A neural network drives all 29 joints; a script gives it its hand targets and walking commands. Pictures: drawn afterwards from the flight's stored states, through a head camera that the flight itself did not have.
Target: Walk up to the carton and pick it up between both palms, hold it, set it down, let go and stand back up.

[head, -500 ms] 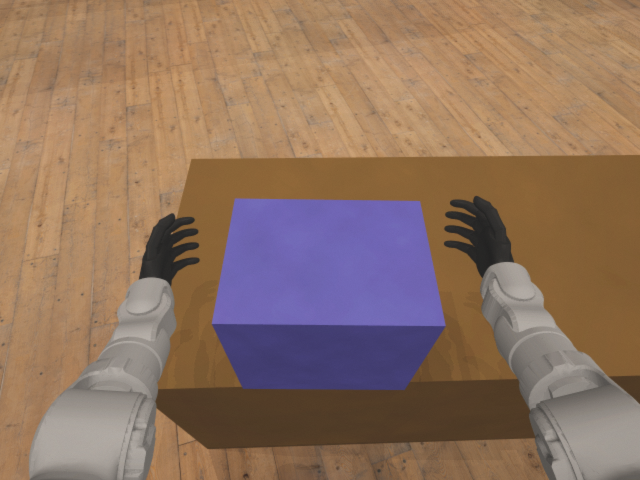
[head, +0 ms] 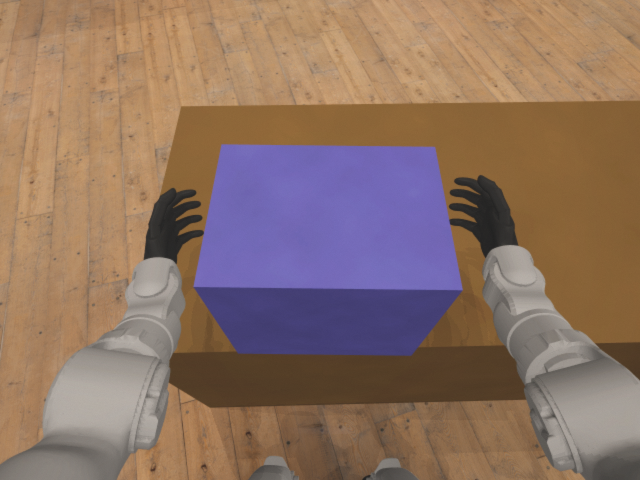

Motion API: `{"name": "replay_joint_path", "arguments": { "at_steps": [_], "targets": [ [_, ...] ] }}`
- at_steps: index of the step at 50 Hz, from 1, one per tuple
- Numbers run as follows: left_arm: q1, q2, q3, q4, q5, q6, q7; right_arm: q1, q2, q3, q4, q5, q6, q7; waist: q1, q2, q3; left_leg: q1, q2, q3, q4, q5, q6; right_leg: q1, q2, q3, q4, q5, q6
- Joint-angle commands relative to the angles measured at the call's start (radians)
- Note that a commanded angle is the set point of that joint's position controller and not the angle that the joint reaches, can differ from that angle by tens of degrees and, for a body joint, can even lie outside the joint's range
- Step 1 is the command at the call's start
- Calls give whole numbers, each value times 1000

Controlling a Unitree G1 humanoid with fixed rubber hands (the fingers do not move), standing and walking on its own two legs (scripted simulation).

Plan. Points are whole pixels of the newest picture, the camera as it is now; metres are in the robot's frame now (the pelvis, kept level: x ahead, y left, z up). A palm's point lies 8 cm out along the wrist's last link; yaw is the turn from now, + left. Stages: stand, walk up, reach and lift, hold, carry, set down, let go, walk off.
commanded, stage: reach and lift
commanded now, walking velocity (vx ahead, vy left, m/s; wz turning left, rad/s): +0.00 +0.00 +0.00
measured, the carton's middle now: (326, 261) +0.42 +0.02 -0.03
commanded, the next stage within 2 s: none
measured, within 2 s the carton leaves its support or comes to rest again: leaves its support in 1.86 s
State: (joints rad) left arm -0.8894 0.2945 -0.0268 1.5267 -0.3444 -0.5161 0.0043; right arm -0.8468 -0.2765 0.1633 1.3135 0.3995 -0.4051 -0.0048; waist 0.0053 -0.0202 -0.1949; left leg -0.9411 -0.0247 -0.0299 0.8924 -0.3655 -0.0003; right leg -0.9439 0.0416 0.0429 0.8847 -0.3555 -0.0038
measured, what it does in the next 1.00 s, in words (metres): stands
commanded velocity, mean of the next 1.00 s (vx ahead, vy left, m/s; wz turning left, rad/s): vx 0.00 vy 0.00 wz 0.00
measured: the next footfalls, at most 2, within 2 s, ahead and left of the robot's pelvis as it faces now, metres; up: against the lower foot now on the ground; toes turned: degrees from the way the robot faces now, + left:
none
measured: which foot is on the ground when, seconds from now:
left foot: down 0.00-1.00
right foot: down 0.00-1.00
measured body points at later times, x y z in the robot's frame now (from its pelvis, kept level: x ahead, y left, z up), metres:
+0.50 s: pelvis +0.00 +0.01 +0.00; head +0.10 +0.02 +0.43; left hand +0.43 +0.20 +0.01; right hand +0.44 -0.17 +0.02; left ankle +0.02 +0.12 -0.68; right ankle +0.02 -0.12 -0.68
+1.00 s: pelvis +0.00 +0.01 -0.01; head +0.10 +0.02 +0.43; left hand +0.43 +0.20 +0.00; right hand +0.44 -0.16 +0.02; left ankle +0.02 +0.12 -0.68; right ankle +0.02 -0.12 -0.68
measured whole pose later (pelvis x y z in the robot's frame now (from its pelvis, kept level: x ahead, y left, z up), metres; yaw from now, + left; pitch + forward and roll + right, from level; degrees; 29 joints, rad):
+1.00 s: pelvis +0.00 +0.01 -0.01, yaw +0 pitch +23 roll -1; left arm -0.90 0.18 -0.03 1.54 -0.33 -0.55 0.05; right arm -0.89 -0.19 0.07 1.41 0.26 -0.43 -0.06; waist 0.01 -0.02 -0.22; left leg -0.95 -0.03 -0.03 0.96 -0.40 0.00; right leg -0.95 0.04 0.04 0.94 -0.39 0.00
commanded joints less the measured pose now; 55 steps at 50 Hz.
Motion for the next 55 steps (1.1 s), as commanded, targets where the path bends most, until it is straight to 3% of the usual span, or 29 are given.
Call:
{"name": "replay_joint_path", "arguments": {
  "at_steps": [1, 2, 3, 5, 7, 9, 10, 12, 15, 20, 23, 26, 27, 28, 30, 32, 34, 35, 37, 38, 39, 40, 41, 44, 46, 47, 52, 54, 55],
  "targets": [
    [-388, 34, -107, -163, -68, -55, -2, -459, -11, 4, -108, -25, -62, -1, 65, 7, -784, 277, 34, 33, 20, 448, -43, 137, -23, -133, -48, 278, 13],
    [-379, 32, -119, -152, -66, -48, -4, -444, -26, 8, -114, -21, -65, -1, 33, 14, -753, 286, 30, 31, 13, 467, -47, 158, -20, -133, -59, 325, 18],
    [-361, 37, -80, -132, -37, -55, -7, -425, 24, 27, -110, -27, -58, -2, 77, -7, -760, 242, 25, 48, 20, 454, -34, 194, -33, -109, -59, 348, 26],
    [-398, 4, -80, -159, -20, -62, -6, -445, 62, -7, -108, -51, -63, -4, 61, 29, -740, 222, 24, 40, 6, 448, -43, 217, -36, -109, -47, 345, 25],
    [-334, 14, -31, -101, 22, -58, -1, -427, 53, -12, -79, -70, -76, -12, 56, -24, -737, 204, 21, 48, 15, 445, -42, 236, -20, -117, -37, 371, 27],
    [-346, -13, -10, -116, 58, -64, 0, -419, 92, -6, -33, -77, -85, -13, 60, 7, -700, 217, 24, 38, 20, 482, -49, 226, -24, -119, -38, 386, 27],
    [-303, -22, 21, -119, 78, -67, 4, -371, 101, 3, -17, -79, -88, -10, 101, 13, -726, 243, 27, 47, 27, 528, -55, 219, -23, -116, -36, 411, 30],
    [-329, -4, 56, -169, 125, -62, 19, -380, 34, -43, 26, -88, -101, -23, 81, 75, -751, 316, 30, 46, 36, 588, -76, 188, -9, -123, -42, 398, 20],
    [-337, 20, 109, -140, 158, -65, 39, -375, 25, -65, 59, -118, -118, -48, 74, 76, -726, 274, 29, 50, 35, 570, -78, 228, -16, -103, -29, 409, 23],
    [-361, -57, 31, -196, 107, -71, 51, -439, 44, -62, -7, -84, -134, -32, 84, 91, -747, 359, 51, 38, 30, 622, -97, 125, 7, -141, -60, 288, 8],
    [-372, -15, 39, -74, 95, -56, 45, -465, 55, -44, -1, -90, -108, -40, 76, 26, -674, 271, 44, 34, 29, 496, -65, 135, -7, -118, -58, 239, 16],
    [-420, -29, -9, -78, 65, -59, 47, -507, 59, -80, 8, -105, -90, -37, 68, 41, -673, 239, 41, 42, 17, 395, -60, 107, -14, -127, -63, 158, 1],
    [-402, -11, 12, -54, 65, -59, 44, -476, 74, -67, -7, -105, -78, -38, 65, -6, -638, 206, 40, 49, 14, 363, -45, 139, -15, -116, -56, 162, 17],
    [-447, -2, 15, -75, 78, -59, 50, -484, 55, -96, 53, -121, -71, -42, 45, 27, -614, 199, 36, 48, 5, 327, -50, 131, -20, -110, -57, 119, 5],
    [-430, -12, 2, -79, 57, -68, 55, -495, 82, -57, -7, -99, -65, -31, 80, 2, -618, 192, 41, 45, 2, 310, -44, 135, -21, -108, -54, 113, 3],
    [-456, -33, -16, -86, 42, -76, 63, -504, 82, -85, -27, -107, -64, -23, 71, 28, -681, 220, 41, 43, 7, 288, -49, 62, -17, -117, -52, 73, -4],
    [-492, -31, -6, -129, 36, -91, 68, -513, 102, -78, -47, -119, -69, -29, 69, 26, -679, 219, 38, 53, 9, 309, -52, 91, -20, -121, -56, 93, 0],
    [-471, -16, -6, -85, 42, -92, 69, -485, 89, -105, -4, -143, -63, -40, 39, 19, -640, 206, 37, 44, 22, 311, -51, 91, -25, -112, -46, 123, -2],
    [-470, -36, -18, -98, 40, -83, 60, -502, 119, -92, -28, -137, -60, -35, 53, 22, -639, 177, 35, 42, 15, 283, -44, 95, -24, -121, -44, 111, 2],
    [-511, -52, -24, -105, 49, -83, 65, -511, 112, -113, 13, -148, -60, -35, 22, 25, -664, 180, 36, 38, 15, 266, -47, 88, -18, -124, -43, 101, 4],
    [-476, -50, 0, -68, 60, -76, 57, -497, 139, -97, 0, -147, -43, -35, 65, 6, -632, 157, 31, 51, 4, 247, -38, 86, -23, -112, -59, 66, 5],
    [-440, -32, 18, -41, 60, -79, 56, -490, 142, -77, -3, -124, -39, -37, 65, -8, -587, 141, 30, 49, -3, 249, -31, 135, -29, -103, -52, 95, 6],
    [-473, -61, -13, -93, 41, -84, 54, -533, 144, -104, -53, -140, -56, -40, 29, -25, -644, 162, 37, 41, 13, 295, -39, 135, -16, -118, -42, 153, 11],
    [-480, -64, 24, -85, 74, -91, 57, -498, 149, -126, -32, -184, -52, -42, 52, 9, -650, 161, 29, 54, 14, 306, -47, 139, -17, -115, -38, 154, 4],
    [-515, -156, -26, -153, 71, -97, 43, -501, 204, -132, -26, -180, -60, -26, 21, 51, -694, 237, 41, 34, 23, 372, -58, 103, -15, -128, -44, 176, 1],
    [-450, -133, 23, -95, 92, -96, 44, -472, 213, -113, -12, -181, -56, -30, 62, 26, -692, 206, 33, 45, 40, 372, -48, 123, -12, -113, -40, 188, 2],
    [-484, -243, 58, -110, 146, -111, 16, -545, 341, -120, -114, -234, -79, -21, 58, -9, -737, 195, 29, 47, 47, 426, -39, 200, -7, -109, -27, 300, 17],
    [-474, -329, 51, -103, 200, -110, 1, -521, 423, -140, -71, -272, -84, -5, 45, 42, -687, 246, 30, 48, 39, 447, -47, 172, -11, -123, -33, 289, 14],
    [-452, -379, 77, -111, 231, -119, -8, -495, 467, -138, -68, -309, -88, 6, 79, 48, -687, 242, 25, 52, 37, 468, -51, 198, -9, -112, -34, 283, 9]
  ]
}}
